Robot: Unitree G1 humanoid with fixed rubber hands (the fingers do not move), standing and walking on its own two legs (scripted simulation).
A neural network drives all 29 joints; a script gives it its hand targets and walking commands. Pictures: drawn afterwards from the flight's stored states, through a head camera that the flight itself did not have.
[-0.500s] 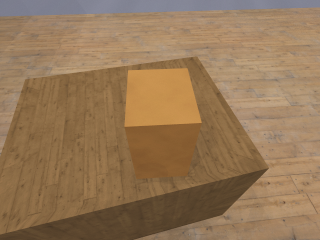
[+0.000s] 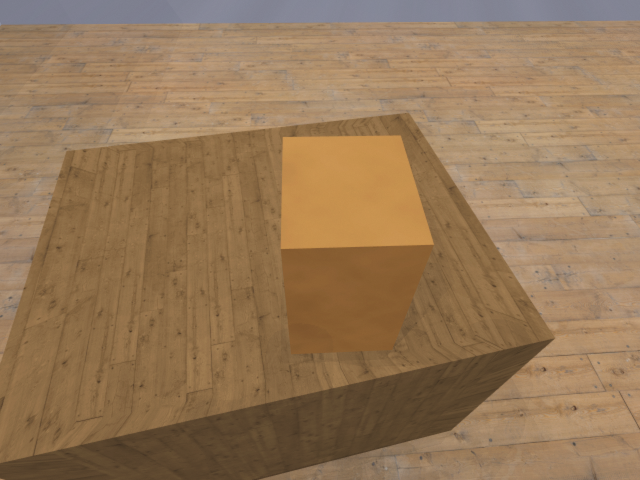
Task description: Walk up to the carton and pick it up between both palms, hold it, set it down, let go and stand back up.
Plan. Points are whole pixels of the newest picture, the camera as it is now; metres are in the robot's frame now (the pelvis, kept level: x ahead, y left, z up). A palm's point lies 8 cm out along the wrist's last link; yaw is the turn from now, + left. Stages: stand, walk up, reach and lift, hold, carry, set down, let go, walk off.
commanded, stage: walk up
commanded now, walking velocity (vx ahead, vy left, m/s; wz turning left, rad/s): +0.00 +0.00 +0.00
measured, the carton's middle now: (342, 252) +0.42 -0.01 +0.00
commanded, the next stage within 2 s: stand in 1.00 s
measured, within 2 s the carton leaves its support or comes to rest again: neither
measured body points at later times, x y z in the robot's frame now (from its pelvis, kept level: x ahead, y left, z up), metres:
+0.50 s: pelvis -0.05 -0.07 -0.01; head -0.05 -0.11 +0.44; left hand -0.03 +0.15 -0.15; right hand -0.02 -0.30 -0.19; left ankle -0.01 +0.09 -0.72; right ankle -0.07 -0.15 -0.74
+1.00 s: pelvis -0.06 -0.10 +0.00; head -0.06 -0.10 +0.45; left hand -0.10 +0.09 -0.16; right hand -0.07 -0.31 -0.17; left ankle -0.08 +0.03 -0.74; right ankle -0.07 -0.15 -0.74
